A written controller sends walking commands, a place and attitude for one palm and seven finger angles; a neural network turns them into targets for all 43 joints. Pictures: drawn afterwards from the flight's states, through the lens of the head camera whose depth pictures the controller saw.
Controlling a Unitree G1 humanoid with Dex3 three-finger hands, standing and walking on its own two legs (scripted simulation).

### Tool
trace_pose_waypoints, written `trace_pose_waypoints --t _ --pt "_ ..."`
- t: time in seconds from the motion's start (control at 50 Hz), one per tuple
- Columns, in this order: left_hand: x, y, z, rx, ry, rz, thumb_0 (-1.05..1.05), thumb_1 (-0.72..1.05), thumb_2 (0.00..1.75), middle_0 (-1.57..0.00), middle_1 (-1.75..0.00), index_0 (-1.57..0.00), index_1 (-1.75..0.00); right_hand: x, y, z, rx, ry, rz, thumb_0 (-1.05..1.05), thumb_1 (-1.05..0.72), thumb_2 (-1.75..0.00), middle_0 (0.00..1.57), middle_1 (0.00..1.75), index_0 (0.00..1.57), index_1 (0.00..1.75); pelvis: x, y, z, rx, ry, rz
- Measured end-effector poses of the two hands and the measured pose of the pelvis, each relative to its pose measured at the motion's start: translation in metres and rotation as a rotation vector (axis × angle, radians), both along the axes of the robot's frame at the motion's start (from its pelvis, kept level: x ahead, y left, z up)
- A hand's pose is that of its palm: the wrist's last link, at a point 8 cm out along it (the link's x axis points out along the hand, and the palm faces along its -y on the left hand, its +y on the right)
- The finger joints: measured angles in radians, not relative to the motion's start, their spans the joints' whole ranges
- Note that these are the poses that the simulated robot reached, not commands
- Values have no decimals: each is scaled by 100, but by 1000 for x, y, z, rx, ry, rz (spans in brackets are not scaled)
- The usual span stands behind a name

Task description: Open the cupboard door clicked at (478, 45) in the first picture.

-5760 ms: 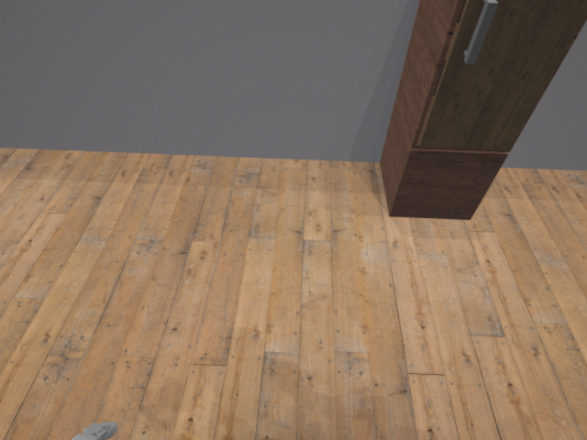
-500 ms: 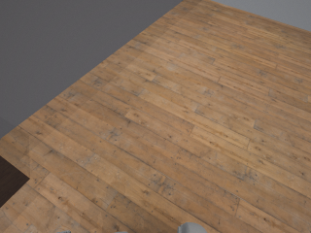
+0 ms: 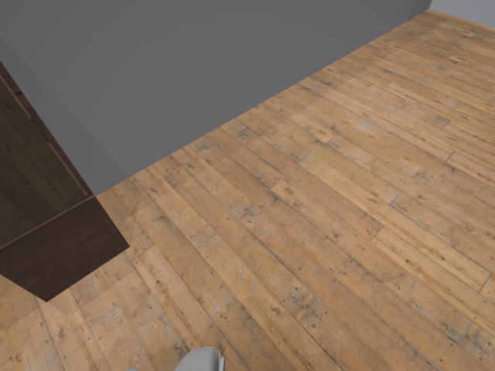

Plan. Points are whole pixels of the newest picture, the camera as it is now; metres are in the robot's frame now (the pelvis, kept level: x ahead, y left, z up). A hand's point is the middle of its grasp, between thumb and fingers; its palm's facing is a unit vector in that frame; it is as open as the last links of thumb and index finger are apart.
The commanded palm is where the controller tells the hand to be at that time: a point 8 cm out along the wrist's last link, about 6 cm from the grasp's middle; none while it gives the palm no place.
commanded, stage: turn to face it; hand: left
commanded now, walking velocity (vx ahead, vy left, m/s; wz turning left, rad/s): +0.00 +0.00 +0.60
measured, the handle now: out of the picture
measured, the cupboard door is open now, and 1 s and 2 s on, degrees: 0 0 0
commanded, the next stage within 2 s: take the last steps up to it in 1.16 s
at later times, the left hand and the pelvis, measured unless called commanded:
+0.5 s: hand out of the picture +0.02 +0.29 -0.16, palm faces +0.32 -0.91 -0.26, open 7.4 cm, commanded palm none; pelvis -0.02 +0.04 +0.00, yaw +17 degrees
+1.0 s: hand out of the picture -0.09 +0.20 -0.16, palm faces +0.57 -0.78 -0.27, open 7.4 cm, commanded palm none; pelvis -0.03 +0.00 +0.00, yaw +35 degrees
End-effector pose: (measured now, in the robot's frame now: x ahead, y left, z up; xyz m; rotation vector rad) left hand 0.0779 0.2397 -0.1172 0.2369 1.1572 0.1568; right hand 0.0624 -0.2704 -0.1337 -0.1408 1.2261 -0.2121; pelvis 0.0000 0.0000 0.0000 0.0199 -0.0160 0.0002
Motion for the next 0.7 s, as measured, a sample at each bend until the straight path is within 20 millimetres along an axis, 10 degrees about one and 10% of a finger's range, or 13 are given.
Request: trace_pose_waypoints --t 0.28,0.48,0.7 --pt "-102 71 -39 -33 161 261 1 91 90 -21 -30 -20 -30 78 72 16 -72 -84 283 1 -91 -90 20 30 20 30 -11 40 -12 -36 18 175" --pt "-83 89 -10 -4 5 330 1 91 90 -20 -30 -20 -30 73 94 20 -44 -45 364 1 -90 -90 20 30 21 30 -16 43 2 -52 14 291" --pt "-69 48 10 60 -144 383 1 91 90 -20 -30 -20 -30 73 60 -16 14 25 417 1 -90 -90 20 30 21 30 -15 4 -10 -25 12 430"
